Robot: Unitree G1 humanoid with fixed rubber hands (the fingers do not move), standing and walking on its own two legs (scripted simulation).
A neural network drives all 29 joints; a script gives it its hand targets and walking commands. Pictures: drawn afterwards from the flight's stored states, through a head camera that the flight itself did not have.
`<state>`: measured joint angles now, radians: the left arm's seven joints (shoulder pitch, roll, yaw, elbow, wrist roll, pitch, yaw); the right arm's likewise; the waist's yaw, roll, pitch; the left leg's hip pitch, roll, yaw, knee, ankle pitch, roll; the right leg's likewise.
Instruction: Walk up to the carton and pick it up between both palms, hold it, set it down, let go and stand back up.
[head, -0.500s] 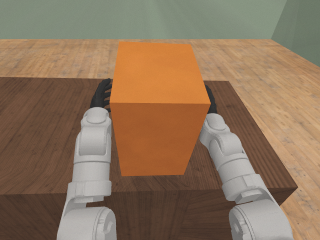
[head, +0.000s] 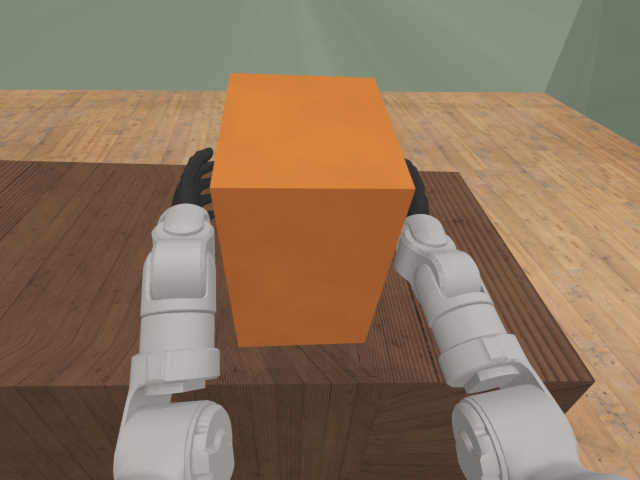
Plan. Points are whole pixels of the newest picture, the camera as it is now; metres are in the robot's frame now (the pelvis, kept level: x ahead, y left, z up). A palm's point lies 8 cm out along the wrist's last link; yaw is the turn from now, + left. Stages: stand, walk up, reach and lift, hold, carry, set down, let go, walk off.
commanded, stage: hold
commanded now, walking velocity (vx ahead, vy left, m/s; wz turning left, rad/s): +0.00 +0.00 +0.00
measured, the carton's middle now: (303, 219) +0.39 +0.01 +0.18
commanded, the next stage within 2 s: none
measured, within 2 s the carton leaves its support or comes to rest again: neither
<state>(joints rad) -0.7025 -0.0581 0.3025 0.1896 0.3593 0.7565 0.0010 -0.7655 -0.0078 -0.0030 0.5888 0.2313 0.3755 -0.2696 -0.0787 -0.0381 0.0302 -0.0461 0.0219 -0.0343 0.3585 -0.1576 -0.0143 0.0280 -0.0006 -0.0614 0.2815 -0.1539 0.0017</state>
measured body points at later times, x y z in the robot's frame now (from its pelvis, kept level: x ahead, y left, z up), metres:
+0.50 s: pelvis +0.00 +0.00 +0.00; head -0.04 +0.02 +0.45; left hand +0.38 +0.15 +0.21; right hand +0.38 -0.12 +0.19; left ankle +0.04 +0.13 -0.75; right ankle +0.01 -0.12 -0.75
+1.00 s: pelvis +0.00 +0.00 +0.00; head -0.04 +0.02 +0.45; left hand +0.38 +0.14 +0.20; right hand +0.38 -0.13 +0.19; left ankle +0.04 +0.12 -0.75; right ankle +0.01 -0.12 -0.75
